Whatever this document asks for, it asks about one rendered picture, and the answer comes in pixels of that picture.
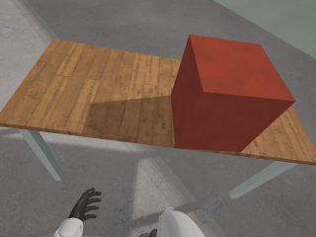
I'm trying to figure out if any left robot forearm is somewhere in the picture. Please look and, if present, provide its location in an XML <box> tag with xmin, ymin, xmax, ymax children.
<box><xmin>53</xmin><ymin>217</ymin><xmax>84</xmax><ymax>237</ymax></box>

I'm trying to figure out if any robot right shin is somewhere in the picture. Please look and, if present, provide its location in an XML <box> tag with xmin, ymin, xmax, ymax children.
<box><xmin>156</xmin><ymin>207</ymin><xmax>174</xmax><ymax>237</ymax></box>

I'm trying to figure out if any table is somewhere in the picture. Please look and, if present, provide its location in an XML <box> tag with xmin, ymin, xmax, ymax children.
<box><xmin>0</xmin><ymin>39</ymin><xmax>316</xmax><ymax>199</ymax></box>

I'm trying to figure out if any carton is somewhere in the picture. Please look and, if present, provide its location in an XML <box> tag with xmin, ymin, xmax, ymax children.
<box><xmin>171</xmin><ymin>35</ymin><xmax>296</xmax><ymax>152</ymax></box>

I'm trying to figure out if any robot right thigh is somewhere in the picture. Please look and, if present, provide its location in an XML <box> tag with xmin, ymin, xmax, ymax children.
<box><xmin>158</xmin><ymin>210</ymin><xmax>204</xmax><ymax>237</ymax></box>

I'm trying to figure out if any left robot hand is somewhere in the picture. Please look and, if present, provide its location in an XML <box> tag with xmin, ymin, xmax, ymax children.
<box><xmin>68</xmin><ymin>188</ymin><xmax>102</xmax><ymax>222</ymax></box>

